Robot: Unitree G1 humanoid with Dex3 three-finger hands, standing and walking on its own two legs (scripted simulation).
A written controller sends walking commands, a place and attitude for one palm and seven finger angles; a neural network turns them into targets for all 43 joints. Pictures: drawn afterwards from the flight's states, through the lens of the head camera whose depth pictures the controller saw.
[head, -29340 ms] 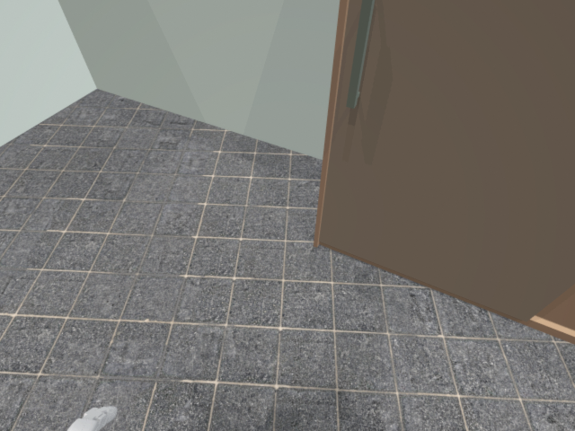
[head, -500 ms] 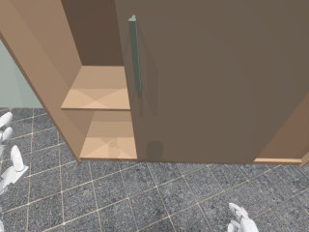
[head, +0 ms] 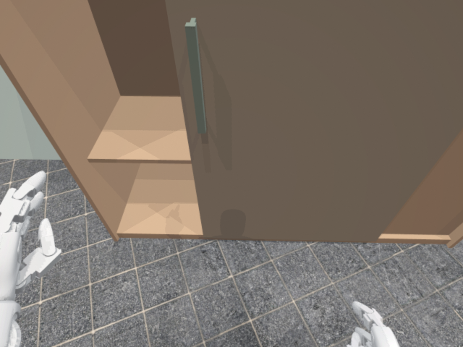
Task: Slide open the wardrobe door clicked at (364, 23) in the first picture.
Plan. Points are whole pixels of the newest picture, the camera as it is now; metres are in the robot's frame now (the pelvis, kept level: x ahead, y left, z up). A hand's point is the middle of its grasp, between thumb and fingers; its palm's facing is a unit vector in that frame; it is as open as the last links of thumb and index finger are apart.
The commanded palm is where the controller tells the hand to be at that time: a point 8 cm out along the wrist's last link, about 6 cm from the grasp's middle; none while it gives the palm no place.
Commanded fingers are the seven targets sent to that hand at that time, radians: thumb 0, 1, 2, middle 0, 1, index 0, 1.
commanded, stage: let the arm hang, fingers relaxed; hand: left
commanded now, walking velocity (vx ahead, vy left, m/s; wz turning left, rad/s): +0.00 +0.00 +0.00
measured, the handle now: (198, 81) +0.68 +0.13 +0.12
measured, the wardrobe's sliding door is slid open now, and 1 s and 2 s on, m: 0.42 0.42 0.42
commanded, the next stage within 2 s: look to check the result in 1.06 s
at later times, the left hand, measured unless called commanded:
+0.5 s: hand out of the picture -0.08 +0.19 -0.17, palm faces +0.05 -0.98 -0.20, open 7.2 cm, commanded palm none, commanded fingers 0.00 0.90 0.90 -0.20 -0.30 -0.20 -0.30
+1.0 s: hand out of the picture -0.01 +0.18 -0.17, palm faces +0.04 -0.98 -0.19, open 7.3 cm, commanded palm none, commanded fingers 0.00 0.90 0.90 -0.20 -0.30 -0.20 -0.30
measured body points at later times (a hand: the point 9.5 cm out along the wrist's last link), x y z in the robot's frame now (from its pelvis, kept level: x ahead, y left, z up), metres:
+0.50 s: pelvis -0.03 +0.00 +0.01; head +0.01 +0.01 +0.45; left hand -0.08 +0.24 -0.15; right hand -0.03 -0.23 -0.15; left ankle +0.02 +0.10 -0.73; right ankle -0.05 -0.06 -0.73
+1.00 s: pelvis -0.01 +0.01 +0.01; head -0.01 +0.00 +0.46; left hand -0.01 +0.23 -0.15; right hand -0.01 -0.21 -0.16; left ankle +0.02 +0.10 -0.73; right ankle -0.05 -0.06 -0.73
